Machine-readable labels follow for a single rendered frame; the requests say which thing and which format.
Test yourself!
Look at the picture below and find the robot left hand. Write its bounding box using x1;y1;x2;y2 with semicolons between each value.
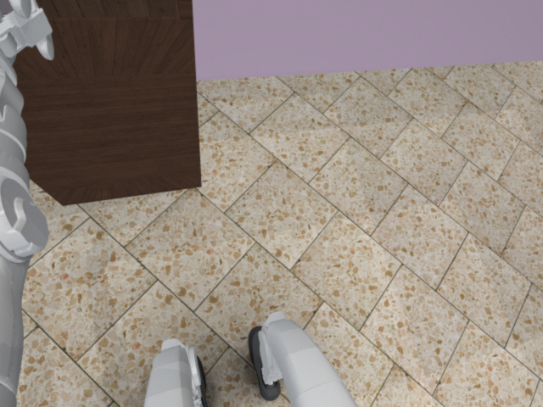
0;0;54;65

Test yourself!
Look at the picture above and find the robot right thigh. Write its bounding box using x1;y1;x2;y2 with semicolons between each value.
258;319;358;407

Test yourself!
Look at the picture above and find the left robot upper arm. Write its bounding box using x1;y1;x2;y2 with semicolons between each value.
0;176;48;407

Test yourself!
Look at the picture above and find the right robot foot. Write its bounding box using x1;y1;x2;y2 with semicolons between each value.
249;326;281;401

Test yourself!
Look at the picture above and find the left robot forearm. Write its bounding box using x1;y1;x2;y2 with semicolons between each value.
0;51;30;194

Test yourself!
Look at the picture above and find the drawer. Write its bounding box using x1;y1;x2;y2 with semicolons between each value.
36;0;176;18

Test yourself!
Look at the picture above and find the cabinet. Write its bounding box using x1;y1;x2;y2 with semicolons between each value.
12;0;202;206

